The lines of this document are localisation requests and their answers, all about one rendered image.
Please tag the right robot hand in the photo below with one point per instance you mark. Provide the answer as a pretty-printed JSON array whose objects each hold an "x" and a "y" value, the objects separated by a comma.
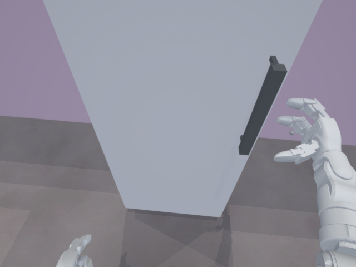
[{"x": 324, "y": 132}]

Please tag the left robot hand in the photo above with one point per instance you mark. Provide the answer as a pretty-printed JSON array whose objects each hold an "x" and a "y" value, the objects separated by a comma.
[{"x": 70, "y": 258}]

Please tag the handle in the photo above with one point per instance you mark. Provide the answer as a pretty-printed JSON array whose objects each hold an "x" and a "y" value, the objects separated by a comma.
[{"x": 273, "y": 80}]

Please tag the robot right upper arm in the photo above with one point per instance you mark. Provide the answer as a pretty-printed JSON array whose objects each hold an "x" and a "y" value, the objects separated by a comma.
[{"x": 331, "y": 258}]

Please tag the fridge door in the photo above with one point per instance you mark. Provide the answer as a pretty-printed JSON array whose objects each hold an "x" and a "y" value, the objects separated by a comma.
[{"x": 170, "y": 85}]

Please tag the robot right forearm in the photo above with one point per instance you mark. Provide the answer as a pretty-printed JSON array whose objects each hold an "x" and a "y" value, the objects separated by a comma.
[{"x": 336, "y": 200}]

